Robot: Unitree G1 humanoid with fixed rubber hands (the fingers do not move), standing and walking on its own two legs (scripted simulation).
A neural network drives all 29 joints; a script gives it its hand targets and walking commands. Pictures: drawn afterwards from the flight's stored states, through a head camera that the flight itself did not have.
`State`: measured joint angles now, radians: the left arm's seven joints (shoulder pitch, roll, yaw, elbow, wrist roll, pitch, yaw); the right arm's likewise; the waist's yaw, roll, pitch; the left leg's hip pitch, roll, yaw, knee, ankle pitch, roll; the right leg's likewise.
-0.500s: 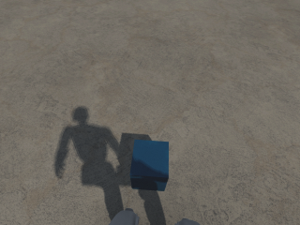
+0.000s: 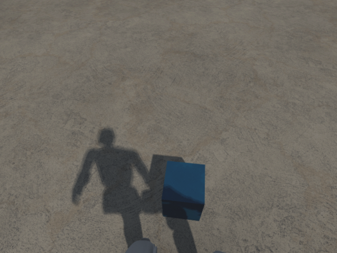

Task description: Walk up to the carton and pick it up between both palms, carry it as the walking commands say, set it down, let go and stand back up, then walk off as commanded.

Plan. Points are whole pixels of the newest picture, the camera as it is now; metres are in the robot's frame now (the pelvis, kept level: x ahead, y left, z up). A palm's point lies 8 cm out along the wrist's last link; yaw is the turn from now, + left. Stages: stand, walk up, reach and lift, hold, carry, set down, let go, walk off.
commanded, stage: walk up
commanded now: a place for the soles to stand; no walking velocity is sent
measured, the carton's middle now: (183, 191) +0.53 -0.05 -0.59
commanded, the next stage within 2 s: none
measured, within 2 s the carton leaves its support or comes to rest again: neither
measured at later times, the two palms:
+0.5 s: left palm out of the picture +0.11 +0.35 -0.07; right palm out of the picture +0.10 -0.29 -0.09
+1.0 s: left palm out of the picture +0.14 +0.35 -0.08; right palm out of the picture +0.13 -0.28 -0.09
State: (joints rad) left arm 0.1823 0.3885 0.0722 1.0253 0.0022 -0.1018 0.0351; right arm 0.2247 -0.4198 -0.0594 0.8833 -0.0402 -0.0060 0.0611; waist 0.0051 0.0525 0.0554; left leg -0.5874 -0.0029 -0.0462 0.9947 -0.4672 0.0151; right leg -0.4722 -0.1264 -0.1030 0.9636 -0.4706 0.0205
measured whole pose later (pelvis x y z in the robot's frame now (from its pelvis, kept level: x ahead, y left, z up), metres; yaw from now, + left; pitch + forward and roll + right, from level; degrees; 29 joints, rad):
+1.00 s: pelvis +0.06 +0.04 +0.02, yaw -3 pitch +0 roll +0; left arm 0.19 0.38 0.04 1.04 0.00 -0.08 0.01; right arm 0.22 -0.39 -0.06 0.90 -0.03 -0.04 0.01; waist 0.01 0.03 0.06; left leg -0.42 -0.01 0.03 0.85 -0.43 0.03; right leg -0.45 -0.04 -0.05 0.83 -0.37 0.00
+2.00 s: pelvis +0.06 +0.00 +0.02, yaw -4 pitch -1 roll +1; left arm 0.19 0.38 0.03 1.03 0.00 -0.08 0.00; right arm 0.22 -0.39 -0.06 0.90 -0.03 -0.04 0.01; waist 0.01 0.02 0.04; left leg -0.46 0.02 0.02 0.97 -0.51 0.03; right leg -0.45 0.00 -0.05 0.85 -0.38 -0.05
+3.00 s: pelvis +0.09 +0.02 +0.02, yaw -5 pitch +0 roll +0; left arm 0.19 0.37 0.03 1.04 0.00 -0.07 0.00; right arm 0.22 -0.38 -0.06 0.90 -0.03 -0.07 0.00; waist 0.01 -0.01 0.04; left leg -0.45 0.02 0.04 0.83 -0.38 0.02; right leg -0.43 -0.02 -0.05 0.83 -0.40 -0.01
